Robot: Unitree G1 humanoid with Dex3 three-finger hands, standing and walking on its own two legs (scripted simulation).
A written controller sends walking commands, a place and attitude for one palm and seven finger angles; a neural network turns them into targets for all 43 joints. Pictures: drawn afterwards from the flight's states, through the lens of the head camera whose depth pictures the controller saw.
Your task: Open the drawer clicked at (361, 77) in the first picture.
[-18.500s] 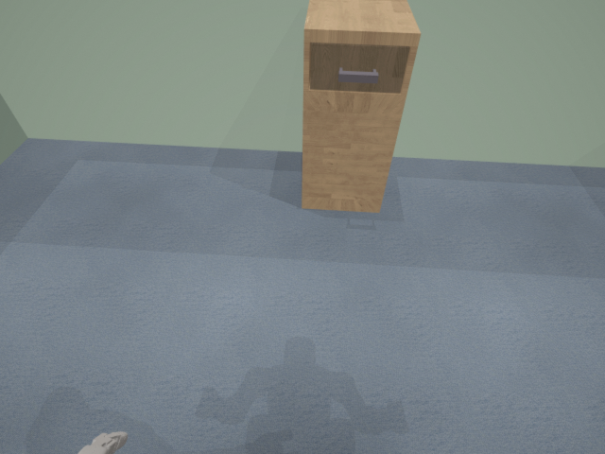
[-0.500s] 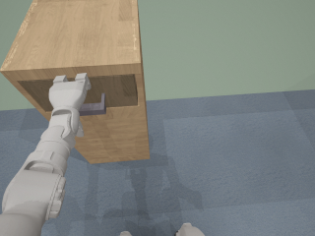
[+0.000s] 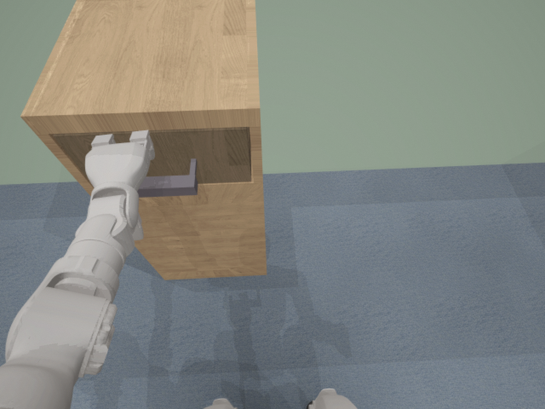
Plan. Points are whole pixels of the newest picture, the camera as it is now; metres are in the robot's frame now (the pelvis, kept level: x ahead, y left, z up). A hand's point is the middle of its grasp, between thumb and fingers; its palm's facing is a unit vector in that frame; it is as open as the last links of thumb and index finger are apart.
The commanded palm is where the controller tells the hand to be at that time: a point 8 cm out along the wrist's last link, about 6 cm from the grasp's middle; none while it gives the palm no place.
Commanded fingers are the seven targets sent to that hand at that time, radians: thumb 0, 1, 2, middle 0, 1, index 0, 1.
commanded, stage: move the hooked fingers above the handle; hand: left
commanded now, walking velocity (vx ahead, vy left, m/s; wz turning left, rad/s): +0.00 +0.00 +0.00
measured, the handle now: (161, 175) +0.52 +0.19 -0.05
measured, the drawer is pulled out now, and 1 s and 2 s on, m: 0.00 0.00 0.00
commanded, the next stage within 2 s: none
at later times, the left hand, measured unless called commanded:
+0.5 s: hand (138, 207) +0.43 +0.20 +0.00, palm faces -0.21 -0.05 -0.98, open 13.8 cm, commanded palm +0.43 +0.19 +0.07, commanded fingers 0.00 -0.50 0.30 -0.30 -1.20 -0.30 -1.20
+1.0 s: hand (162, 198) +0.44 +0.17 +0.01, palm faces -0.21 -0.05 -0.98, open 13.8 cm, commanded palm +0.46 +0.19 +0.07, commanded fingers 0.00 -0.50 0.30 -0.30 -1.20 -0.30 -1.20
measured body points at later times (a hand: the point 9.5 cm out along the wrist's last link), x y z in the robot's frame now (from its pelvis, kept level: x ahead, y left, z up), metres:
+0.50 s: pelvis +0.00 +0.00 +0.01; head +0.07 -0.01 +0.45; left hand +0.43 +0.20 +0.06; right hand +0.05 -0.27 -0.13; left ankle -0.02 +0.10 -0.70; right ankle +0.00 -0.13 -0.70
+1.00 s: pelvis +0.00 +0.00 +0.00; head +0.08 -0.01 +0.44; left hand +0.44 +0.17 +0.06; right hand +0.02 -0.28 -0.13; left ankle -0.02 +0.10 -0.70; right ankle +0.00 -0.13 -0.70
